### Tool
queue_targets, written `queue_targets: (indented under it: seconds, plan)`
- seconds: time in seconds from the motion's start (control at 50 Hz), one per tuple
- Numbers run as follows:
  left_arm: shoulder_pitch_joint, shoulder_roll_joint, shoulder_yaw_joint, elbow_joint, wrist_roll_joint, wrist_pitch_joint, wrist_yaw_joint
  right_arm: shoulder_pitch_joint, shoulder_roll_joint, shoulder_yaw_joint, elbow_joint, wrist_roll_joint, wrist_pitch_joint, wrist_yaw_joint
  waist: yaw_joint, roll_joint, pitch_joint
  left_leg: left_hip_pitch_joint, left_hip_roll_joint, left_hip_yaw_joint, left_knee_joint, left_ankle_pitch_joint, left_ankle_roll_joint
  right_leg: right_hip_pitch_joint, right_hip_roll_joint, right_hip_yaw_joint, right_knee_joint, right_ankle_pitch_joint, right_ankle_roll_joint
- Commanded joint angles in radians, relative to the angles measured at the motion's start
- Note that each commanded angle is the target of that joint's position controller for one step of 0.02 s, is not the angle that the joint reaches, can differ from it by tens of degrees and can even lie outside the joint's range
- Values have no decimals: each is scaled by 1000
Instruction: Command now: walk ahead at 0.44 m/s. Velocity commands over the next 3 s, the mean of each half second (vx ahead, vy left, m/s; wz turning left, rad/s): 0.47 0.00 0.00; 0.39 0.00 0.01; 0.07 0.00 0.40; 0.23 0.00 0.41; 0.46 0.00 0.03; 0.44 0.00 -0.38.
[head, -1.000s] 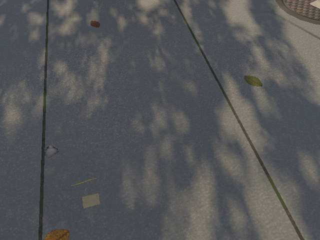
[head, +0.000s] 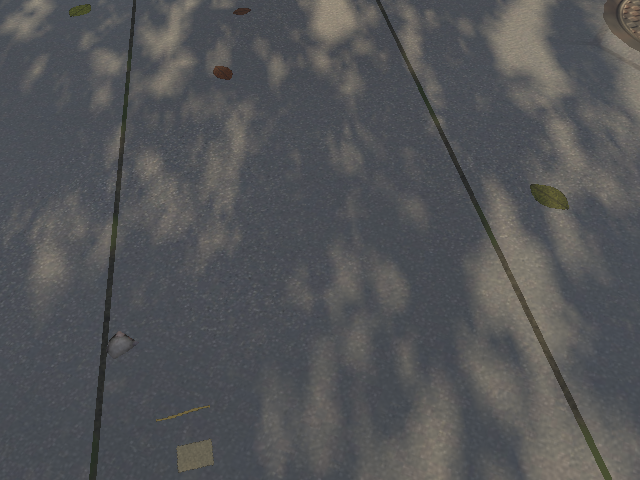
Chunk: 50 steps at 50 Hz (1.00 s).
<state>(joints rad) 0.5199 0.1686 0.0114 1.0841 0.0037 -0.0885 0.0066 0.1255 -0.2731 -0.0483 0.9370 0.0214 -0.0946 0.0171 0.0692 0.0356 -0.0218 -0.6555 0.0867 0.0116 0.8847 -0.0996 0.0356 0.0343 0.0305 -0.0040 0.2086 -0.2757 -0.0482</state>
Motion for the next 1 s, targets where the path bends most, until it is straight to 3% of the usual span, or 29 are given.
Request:
queue_targets:
  seconds: [0.02,0.06,0.12,0.16,0.18,0.2,0.22,0.24,0.26,0.28,0.3,0.32,0.36,0.42,0.46,0.54,0.64,0.7,0.72,0.74,0.76,0.78,0.8,0.82,0.84,0.86,0.92,0.96,1.0]
  plan:
    - [46,173,27,-42,-1,-3,17,-212,9,19,-118,3,-13,10,20,-123,166,-44,-35,53,-205,110,-21,-100,-201,119,-125,297,-119]
    - [66,187,33,-37,-11,-4,19,-258,-3,22,-141,10,-12,18,21,-136,184,-1,-48,56,-276,133,-11,-88,-225,111,-135,303,-126]
    - [52,195,43,-35,-21,1,20,-274,-37,15,-171,12,-18,31,-16,-141,176,30,-54,34,-351,108,29,19,-270,94,-82,445,-107]
    - [19,219,54,-47,-13,11,20,-178,-86,-8,-157,9,-22,31,-86,-176,78,189,-103,60,-349,57,64,79,-278,69,61,813,-82]
    - [0,219,56,-55,-6,21,20,-29,-123,-31,-115,12,-19,25,-162,-187,-19,373,-135,79,-345,46,89,64,-252,41,229,970,-62]
    - [-23,214,51,-73,2,24,17,149,-166,-52,-66,14,-12,15,-243,-178,-128,647,-85,24,-333,59,124,-78,-216,26,451,908,-32]
    - [70,106,22,-97,11,11,3,308,-261,-76,-37,-17,-5,5,-222,35,-313,1070,191,-374,-341,-70,258,-456,-87,-4,848,472,20]
    - [105,42,2,-73,-9,-17,-7,335,-220,-61,-17,-15,2,11,-201,211,-448,1164,333,-789,-559,-239,347,-633,41,101,1115,-250,38]
    - [3,141,30,-103,-40,-40,-11,240,-153,-40,-24,-7,-2,13,-192,149,-270,1018,282,-708,-609,-297,285,-740,-27,153,1208,-230,10]
    - [-102,180,39,-137,-58,-51,-8,142,-110,-28,-46,-8,-5,12,-164,79,-125,834,250,-537,-628,-231,245,-757,-80,113,1196,-149,-6]
    - [-150,178,44,-147,-51,-50,1,67,-83,-19,-55,-16,-13,18,-123,-13,-39,653,212,-412,-665,-109,223,-709,-126,90,1130,-67,-8]
    - [-149,173,56,-146,-34,-38,10,31,-55,-10,-57,-28,-21,23,-82,-14,-9,541,169,-319,-694,-41,201,-642,-161,89,1072,-19,-12]
    - [-100,116,52,-138,-28,-10,15,35,-45,-9,-37,-28,-25,28,-40,28,17,430,136,-239,-747,-15,210,-566,-184,87,1008,-6,-7]
    - [-192,134,62,-181,-17,5,20,88,-82,-14,-8,-25,-29,12,-36,20,74,395,124,-171,-795,31,223,-651,-202,67,881,84,20]
    - [-288,139,64,-216,-8,1,16,134,-102,-19,4,-25,-24,-3,-59,5,87,434,120,-148,-801,66,215,-719,-205,61,747,205,35]
    - [-455,113,50,-265,-13,-12,-3,210,-124,-21,18,-13,-14,-18,-111,2,95,472,82,-70,-797,99,172,-664,-152,9,467,394,38]
    - [-592,128,42,-326,-25,-20,-34,310,-135,-27,58,-1,10,-23,-148,4,119,667,152,-87,-723,114,161,-704,-122,11,329,330,16]
    - [-530,174,58,-329,-26,-28,-45,288,-156,-37,55,-2,26,-27,-88,39,68,740,176,-87,-604,348,131,-579,-79,-16,288,210,-25]
    - [-417,207,77,-298,-25,-30,-43,265,-153,-35,48,-4,33,-27,-22,43,-3,726,142,-54,-467,515,111,-418,-44,-46,269,208,-50]
    - [-231,265,103,-246,-20,-29,-35,260,-124,-22,33,-13,35,-27,53,27,-129,612,86,-12,-243,509,79,-142,-73,-14,299,237,-91]
    - [-82,375,128,-222,12,-27,-29,352,-30,9,6,-25,22,-22,45,-159,-306,246,-44,44,161,164,6,277,-343,367,310,293,-231]
    - [-65,341,116,-208,5,-20,-32,397,7,23,32,-13,-1,-17,31,-300,-420,47,-166,-62,396,-475,-28,401,-472,714,156,354,-332]
    - [-134,267,90,-223,-3,-19,-32,321,-107,-6,19,10,-18,-15,32,-216,-302,-23,-106,-141,487,-480,-15,294,-432,586,158,464,-280]
    - [-229,225,77,-245,0,-17,-28,245,-121,-11,-2,20,-24,-18,5,-162,-187,-28,-58,-112,473,-420,-11,141,-394,400,168,635,-243]
    - [-299,194,65,-250,0,-18,-32,207,-106,-13,-3,9,-17,-25,-30,-80,-108,6,-17,-84,397,-367,-19,-4,-341,277,144,736,-213]
    - [-334,168,58,-250,2,-22,-35,200,-101,-22,-2,-4,-3,-33,-62,-80,-69,62,12,-78,324,-330,-21,-106,-303,205,113,760,-185]
    - [-354,165,54,-219,21,-28,-35,259,-24,-14,15,-13,38,-39,-123,-96,-58,206,12,-61,188,-241,-38,-258,-262,101,56,859,-197]
    - [-378,184,56,-207,23,-26,-21,221,-14,-11,-2,-17,48,-43,-136,-115,-58,221,11,-55,30,-159,-49,-273,-245,34,47,882,-191]
    - [-382,206,61,-197,22,-16,-5,162,-17,-7,-15,-17,54,-39,-115,-127,-68,261,2,-37,-95,-42,-50,-272,-229,-24,36,829,-172]
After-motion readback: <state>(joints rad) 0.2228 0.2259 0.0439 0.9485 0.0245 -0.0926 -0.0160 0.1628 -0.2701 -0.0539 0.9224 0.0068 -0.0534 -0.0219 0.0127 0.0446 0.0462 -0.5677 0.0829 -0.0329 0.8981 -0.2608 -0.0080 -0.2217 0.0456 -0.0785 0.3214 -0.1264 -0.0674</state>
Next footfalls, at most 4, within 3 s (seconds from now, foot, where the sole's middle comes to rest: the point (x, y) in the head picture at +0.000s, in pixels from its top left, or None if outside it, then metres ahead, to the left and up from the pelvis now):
0.20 left None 0.31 0.14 -0.78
0.74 right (420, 435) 0.62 -0.10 -0.78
1.24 left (320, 398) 0.70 0.12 -0.78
1.72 right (417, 382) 0.75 -0.10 -0.78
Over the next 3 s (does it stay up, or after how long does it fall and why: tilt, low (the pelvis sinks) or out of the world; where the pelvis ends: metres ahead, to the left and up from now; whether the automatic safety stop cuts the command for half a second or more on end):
stays up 1.19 0.25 0.00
